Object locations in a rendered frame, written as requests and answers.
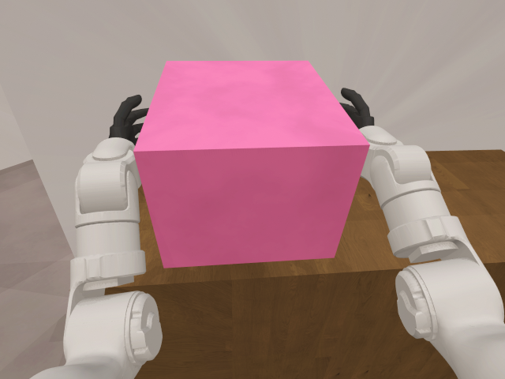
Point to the robot left hand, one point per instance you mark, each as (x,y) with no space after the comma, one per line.
(124,118)

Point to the left robot forearm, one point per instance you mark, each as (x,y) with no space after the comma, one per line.
(106,214)

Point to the right robot forearm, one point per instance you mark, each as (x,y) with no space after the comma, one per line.
(421,227)

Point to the robot left upper arm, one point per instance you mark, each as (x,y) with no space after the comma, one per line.
(109,337)

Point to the robot right upper arm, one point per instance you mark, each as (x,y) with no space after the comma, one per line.
(454,305)

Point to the pedestal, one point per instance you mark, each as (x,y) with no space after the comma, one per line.
(329,318)

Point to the carton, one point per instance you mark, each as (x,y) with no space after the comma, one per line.
(246,162)

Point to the robot right hand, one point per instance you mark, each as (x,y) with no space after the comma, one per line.
(359,114)

